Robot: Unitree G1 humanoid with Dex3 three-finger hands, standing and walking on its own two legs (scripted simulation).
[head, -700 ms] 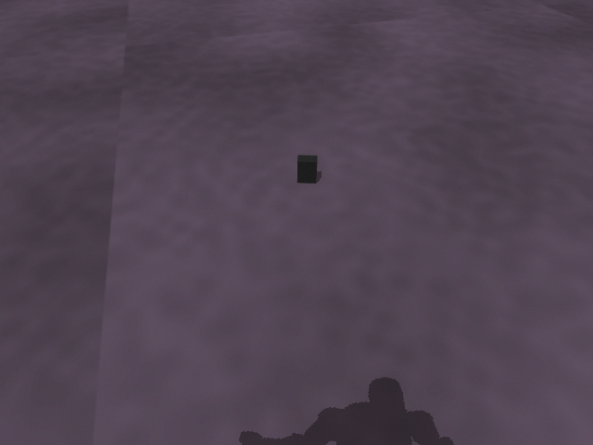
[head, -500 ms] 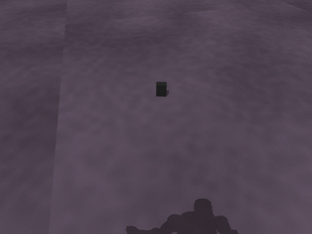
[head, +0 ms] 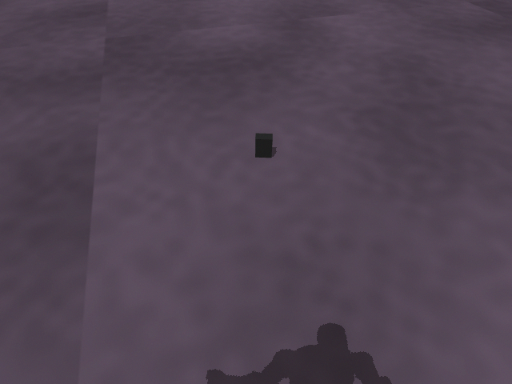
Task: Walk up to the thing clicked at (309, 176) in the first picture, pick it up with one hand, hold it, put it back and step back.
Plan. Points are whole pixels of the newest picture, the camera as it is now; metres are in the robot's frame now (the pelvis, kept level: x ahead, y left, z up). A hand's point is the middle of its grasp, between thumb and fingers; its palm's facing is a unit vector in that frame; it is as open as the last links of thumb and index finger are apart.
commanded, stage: stand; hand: left
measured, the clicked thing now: (263, 145) +1.57 +0.01 -0.71
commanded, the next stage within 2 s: walk up in 0.42 s
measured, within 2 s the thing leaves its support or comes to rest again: neither
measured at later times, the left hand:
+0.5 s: hand out of the picture +0.08 +0.26 -0.15, palm faces -0.04 -0.94 -0.33, open 7.4 cm
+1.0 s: hand (168, 365) +0.20 +0.18 -0.14, palm faces -0.07 -0.93 -0.37, open 7.4 cm
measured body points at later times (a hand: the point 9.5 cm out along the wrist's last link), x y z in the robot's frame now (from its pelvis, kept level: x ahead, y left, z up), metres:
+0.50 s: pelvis +0.01 +0.00 +0.00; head +0.01 +0.00 +0.45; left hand +0.08 +0.31 -0.13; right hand +0.08 -0.30 -0.13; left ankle -0.01 +0.13 -0.74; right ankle -0.01 -0.12 -0.74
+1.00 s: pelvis +0.16 -0.10 -0.01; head +0.15 -0.11 +0.44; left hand +0.21 +0.22 -0.11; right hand +0.23 -0.43 -0.12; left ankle +0.25 +0.04 -0.69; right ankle +0.13 -0.20 -0.75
